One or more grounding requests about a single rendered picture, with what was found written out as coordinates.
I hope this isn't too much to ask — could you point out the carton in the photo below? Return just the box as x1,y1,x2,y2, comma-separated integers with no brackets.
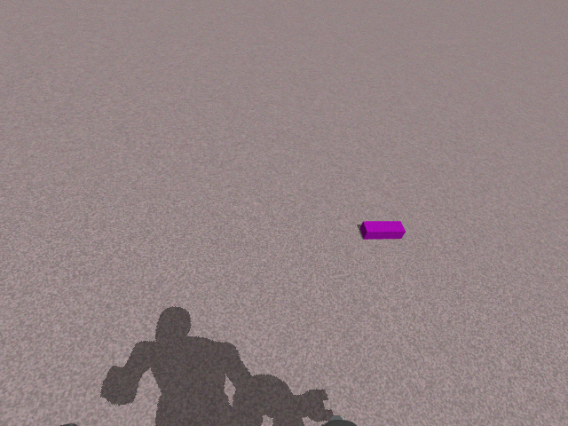
360,221,406,240

